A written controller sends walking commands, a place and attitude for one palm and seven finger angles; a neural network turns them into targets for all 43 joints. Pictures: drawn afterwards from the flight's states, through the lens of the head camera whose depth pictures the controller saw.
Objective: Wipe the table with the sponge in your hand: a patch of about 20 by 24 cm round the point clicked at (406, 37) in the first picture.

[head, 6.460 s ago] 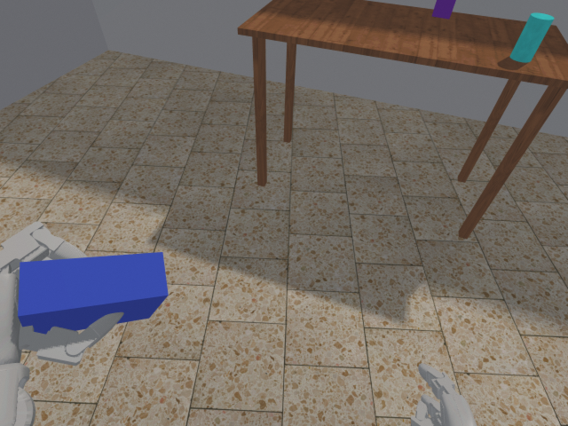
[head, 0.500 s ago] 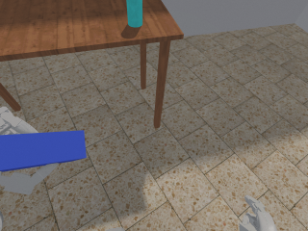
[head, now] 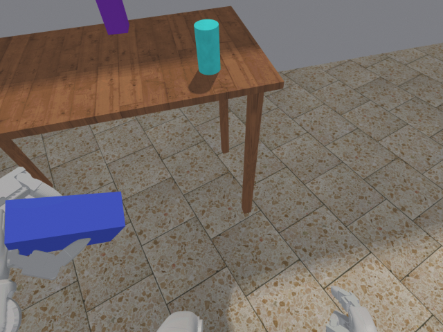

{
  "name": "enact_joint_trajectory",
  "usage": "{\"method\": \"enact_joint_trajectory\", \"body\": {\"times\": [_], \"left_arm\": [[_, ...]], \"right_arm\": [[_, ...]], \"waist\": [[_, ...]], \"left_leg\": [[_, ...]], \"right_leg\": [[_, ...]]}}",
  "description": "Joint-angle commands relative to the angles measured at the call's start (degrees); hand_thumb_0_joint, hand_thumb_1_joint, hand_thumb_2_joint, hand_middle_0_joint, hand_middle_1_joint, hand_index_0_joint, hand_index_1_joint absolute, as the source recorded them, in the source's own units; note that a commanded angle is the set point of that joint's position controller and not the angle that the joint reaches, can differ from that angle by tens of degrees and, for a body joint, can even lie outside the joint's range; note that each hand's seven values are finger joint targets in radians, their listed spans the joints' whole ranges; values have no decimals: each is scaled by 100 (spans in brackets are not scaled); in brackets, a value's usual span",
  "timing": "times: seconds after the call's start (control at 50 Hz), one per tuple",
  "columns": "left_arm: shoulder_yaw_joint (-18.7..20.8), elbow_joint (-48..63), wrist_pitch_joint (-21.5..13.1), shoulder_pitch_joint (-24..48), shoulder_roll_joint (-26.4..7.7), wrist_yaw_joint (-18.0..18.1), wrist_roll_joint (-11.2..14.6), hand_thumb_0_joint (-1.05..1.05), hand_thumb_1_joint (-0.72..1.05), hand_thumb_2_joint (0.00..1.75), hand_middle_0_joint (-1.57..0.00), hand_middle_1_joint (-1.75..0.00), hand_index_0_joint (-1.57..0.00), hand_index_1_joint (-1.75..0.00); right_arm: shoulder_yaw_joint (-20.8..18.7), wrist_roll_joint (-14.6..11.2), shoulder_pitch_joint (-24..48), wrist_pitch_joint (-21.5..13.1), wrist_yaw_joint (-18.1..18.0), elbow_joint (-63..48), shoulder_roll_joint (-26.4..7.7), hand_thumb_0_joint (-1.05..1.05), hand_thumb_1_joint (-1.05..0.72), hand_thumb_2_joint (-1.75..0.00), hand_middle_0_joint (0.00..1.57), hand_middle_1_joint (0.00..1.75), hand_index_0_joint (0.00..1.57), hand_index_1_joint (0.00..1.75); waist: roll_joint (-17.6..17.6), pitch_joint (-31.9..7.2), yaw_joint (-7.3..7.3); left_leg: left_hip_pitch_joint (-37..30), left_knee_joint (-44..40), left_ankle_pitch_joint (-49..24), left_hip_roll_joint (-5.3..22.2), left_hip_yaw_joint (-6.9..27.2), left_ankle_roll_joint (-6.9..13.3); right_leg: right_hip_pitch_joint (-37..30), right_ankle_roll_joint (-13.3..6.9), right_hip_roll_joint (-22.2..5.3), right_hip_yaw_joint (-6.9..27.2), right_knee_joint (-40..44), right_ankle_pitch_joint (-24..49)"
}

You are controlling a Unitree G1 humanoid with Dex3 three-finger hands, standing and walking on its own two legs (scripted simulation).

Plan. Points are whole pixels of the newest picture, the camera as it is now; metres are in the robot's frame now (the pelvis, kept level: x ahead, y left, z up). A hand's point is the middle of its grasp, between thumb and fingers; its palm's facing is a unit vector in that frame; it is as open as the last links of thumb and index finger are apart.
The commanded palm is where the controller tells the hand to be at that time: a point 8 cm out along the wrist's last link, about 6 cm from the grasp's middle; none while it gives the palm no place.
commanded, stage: take the last steps up to it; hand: left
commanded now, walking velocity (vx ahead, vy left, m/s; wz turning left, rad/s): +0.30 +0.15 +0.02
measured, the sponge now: (84, 222) +0.23 +0.21 +0.14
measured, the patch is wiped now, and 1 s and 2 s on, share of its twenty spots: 0.00 0.00 0.00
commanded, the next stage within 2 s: come to a stop and stand still in 0.88 s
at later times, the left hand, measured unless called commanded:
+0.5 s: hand (47, 141) +0.34 +0.29 +0.19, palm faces +0.35 -0.81 -0.47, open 9.0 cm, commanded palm +0.28 +0.35 +0.19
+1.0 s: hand (42, 101) +0.43 +0.34 +0.19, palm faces +0.36 -0.80 -0.48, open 9.0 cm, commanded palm +0.38 +0.40 +0.19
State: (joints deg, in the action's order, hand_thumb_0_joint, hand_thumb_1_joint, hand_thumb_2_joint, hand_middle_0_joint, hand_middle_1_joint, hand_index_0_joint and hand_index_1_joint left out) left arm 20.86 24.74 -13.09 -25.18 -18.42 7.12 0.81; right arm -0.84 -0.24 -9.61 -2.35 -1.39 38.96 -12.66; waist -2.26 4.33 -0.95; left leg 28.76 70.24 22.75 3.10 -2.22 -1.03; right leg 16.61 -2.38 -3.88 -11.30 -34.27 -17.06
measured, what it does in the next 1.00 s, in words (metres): walks ahead: left foot, then right foot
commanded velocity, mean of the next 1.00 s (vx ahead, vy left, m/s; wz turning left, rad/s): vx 0.20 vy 0.13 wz -0.01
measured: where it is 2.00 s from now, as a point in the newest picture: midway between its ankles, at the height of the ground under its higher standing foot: outside the picture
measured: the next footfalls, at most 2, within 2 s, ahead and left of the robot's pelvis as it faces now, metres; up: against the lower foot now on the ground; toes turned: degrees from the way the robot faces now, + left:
left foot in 0.22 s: +0.15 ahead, +0.21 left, +0.00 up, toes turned +9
right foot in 0.52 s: +0.20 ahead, +0.00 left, +0.00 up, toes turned -11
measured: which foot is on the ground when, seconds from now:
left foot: up 0.00-0.20, down 0.22-0.54, up 0.56-0.96, down 0.98-1.00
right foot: down 0.00-0.24, up 0.26-0.50, down 0.52-0.98, up 1.00-1.00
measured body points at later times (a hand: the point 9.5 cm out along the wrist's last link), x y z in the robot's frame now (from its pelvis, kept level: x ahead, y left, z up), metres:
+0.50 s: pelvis +0.12 +0.07 +0.00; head +0.15 +0.05 +0.45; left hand +0.31 +0.33 +0.21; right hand +0.27 -0.12 -0.11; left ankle +0.11 +0.20 -0.73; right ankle +0.14 -0.01 -0.71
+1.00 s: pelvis +0.21 +0.12 +0.00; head +0.25 +0.12 +0.44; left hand +0.41 +0.39 +0.21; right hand +0.37 -0.15 -0.08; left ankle +0.26 +0.24 -0.73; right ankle +0.16 +0.00 -0.73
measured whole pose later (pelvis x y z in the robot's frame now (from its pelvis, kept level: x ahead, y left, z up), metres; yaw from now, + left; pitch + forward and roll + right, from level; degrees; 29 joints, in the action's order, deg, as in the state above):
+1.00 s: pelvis +0.21 +0.12 +0.00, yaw -1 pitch +0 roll +2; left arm 23.1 34.1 -15.0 -28.8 -24.1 9.3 1.3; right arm -4.1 -0.6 -10.4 -2.9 -3.1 32.4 -14.4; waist 2.5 4.9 0.5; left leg 17.6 29.4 11.8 2.5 -9.2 0.2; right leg 13.2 0.8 -6.9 -7.0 -38.7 -24.3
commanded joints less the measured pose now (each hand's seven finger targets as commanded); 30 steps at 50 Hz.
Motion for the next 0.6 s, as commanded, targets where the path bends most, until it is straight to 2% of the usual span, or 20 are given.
{"method": "enact_joint_trajectory", "body": {"times": [0.0,0.04,0.08,0.12,0.16,0.18,0.2,0.22,0.24,0.26,0.28,0.32,0.38,0.42,0.48,0.5,0.52,0.54,0.56,0.58], "left_arm": [[683,1758,-578,409,-1356,142,6,0,10,130,-120,-160,-120,-160],[867,1990,-582,162,-1508,235,25,0,10,130,-120,-160,-120,-160],[1048,2036,-501,-203,-1548,321,50,0,10,130,-120,-160,-120,-160],[1046,2067,-442,-330,-1461,379,64,0,10,130,-120,-160,-120,-160],[1004,1999,-452,-201,-1369,375,91,0,10,130,-120,-160,-120,-160],[979,1957,-489,-99,-1304,370,106,0,10,130,-120,-160,-120,-160],[917,2021,-531,34,-1224,363,118,0,10,130,-120,-160,-120,-160],[806,1855,-566,-53,-1155,330,77,0,10,130,-120,-160,-120,-160],[803,1310,-581,3,-1240,271,2,0,10,130,-120,-160,-120,-160],[883,1225,-533,116,-1364,242,40,0,10,130,-120,-160,-120,-160],[808,1391,-520,247,-1261,221,56,0,10,130,-120,-160,-120,-160],[677,1947,-578,397,-1210,185,45,0,10,130,-120,-160,-120,-160],[490,2147,-494,51,-1092,196,96,0,10,130,-120,-160,-120,-160],[653,2162,-408,-4,-1332,231,68,0,10,130,-120,-160,-120,-160],[863,1651,-307,-104,-1382,283,68,0,10,130,-120,-160,-120,-160],[940,1451,-285,-72,-1458,287,30,0,10,130,-120,-160,-120,-160],[1037,1189,-242,-133,-1613,287,11,0,10,130,-120,-160,-120,-160],[1118,1041,-236,28,-1594,279,138,0,10,130,-120,-160,-120,-160],[1087,908,-267,261,-1483,225,176,0,10,130,-120,-160,-120,-160],[1112,633,-330,43,-1450,168,186,0,10,130,-120,-160,-120,-160]], "right_arm": [[-161,36,410,-260,-42,-1005,-404,0,-90,-90,20,30,20,30],[-182,56,423,-313,-100,-1126,-348,0,-90,-90,20,30,20,30],[-235,70,387,-363,-128,-1216,-321,0,-90,-90,20,30,20,30],[-290,59,212,-379,-162,-1287,-304,0,-90,-90,20,30,20,30],[-324,29,94,-378,-225,-1322,-339,0,-90,-90,20,30,20,30],[-394,-16,-44,-384,-260,-1302,-433,0,-90,-90,20,30,20,30],[-464,-45,-50,-391,-249,-1346,-627,0,-90,-90,20,30,20,30],[-496,-72,14,-408,-217,-1390,-654,0,-90,-90,20,30,20,30],[-483,-63,4,-451,-165,-1311,-667,0,-90,-90,20,30,20,30],[-403,-26,167,-464,-185,-1210,-594,0,-90,-90,20,30,20,30],[-434,-68,108,-480,-173,-1144,-575,0,-90,-90,20,30,20,30],[-415,-131,122,-582,-137,-1119,-513,0,-90,-90,20,30,20,30],[-285,-67,128,-731,-116,-1141,-466,0,-90,-90,20,30,20,30],[-217,-47,135,-761,-131,-1083,-473,0,-90,-90,20,30,20,30],[-170,-11,188,-659,-206,-1046,-431,0,-90,-90,20,30,20,30],[-183,-10,155,-591,-217,-1011,-381,0,-90,-90,20,30,20,30],[-171,-8,132,-507,-217,-1071,-234,0,-90,-90,20,30,20,30],[-143,26,395,-494,-181,-1146,-294,0,-90,-90,20,30,20,30],[-245,10,226,-477,-138,-981,-396,0,-90,-90,20,30,20,30],[-258,8,202,-435,-120,-920,-389,0,-90,-90,20,30,20,30]], "waist": [[878,-640,171],[971,-774,43],[921,-933,-113],[908,-1139,5],[497,-1210,80],[-124,-1313,183],[-1295,-1365,223],[-1753,-1202,167],[-1078,-920,195],[-1227,-795,158],[-1111,-746,181],[-1207,-883,67],[-1326,-965,94],[-1242,-1022,86],[-595,-1151,9],[155,-1281,10],[1758,-1360,50],[2002,-1073,-2],[1717,-891,126],[1441,-739,135]], "left_leg": [[229,-1132,-572,499,124,-27],[-298,-2229,-699,377,-297,19],[-606,-3046,-649,102,-696,42],[-1256,-3821,-938,-30,-798,40],[-1893,-4426,-1323,-173,-1030,25],[-2390,-4657,-1366,31,-741,137],[-2877,-4886,-1921,949,584,572],[-3117,-5104,-2644,1889,1965,1112],[-2522,-5358,-1900,2082,2182,1385],[-2272,-5370,-1590,2036,2051,1490],[-2302,-5227,-1646,1799,1629,1451],[-2386,-5048,-1935,1313,644,1224],[-2065,-5113,-2387,1117,334,1072],[-2047,-5031,-2364,1115,163,950],[-1497,-4231,-1739,1040,56,700],[-965,-3262,-1295,771,-182,560],[140,-1759,-147,1,-658,265],[1061,-432,842,-261,-122,75],[1059,136,352,-74,478,-3],[1199,376,103,76,536,-62]], "right_leg": [[-405,-474,-1642,1137,1734,1413],[-473,-433,-1486,859,1612,1367],[-900,-466,-1426,1030,1369,1830],[-963,-336,-1377,954,1021,1614],[-817,-104,-967,696,386,1101],[-523,61,-758,531,-437,1010],[395,321,-211,154,-1715,-217],[1421,385,115,359,-2924,-2161],[1710,289,20,717,-3488,-2088],[1926,344,-265,821,-3584,-1817],[1991,380,-323,811,-3384,-1512],[1749,409,-270,564,-2719,-1016],[963,409,-71,280,-1586,-664],[511,422,83,69,-886,-458],[-705,333,106,91,575,67],[-1325,123,-376,770,1052,413],[-1932,-433,-1558,2834,1432,1042],[-1991,-867,-2429,4108,1801,1601],[-1638,-706,-2284,3783,1855,1411],[-1489,-738,-2190,3442,1754,1542]]}}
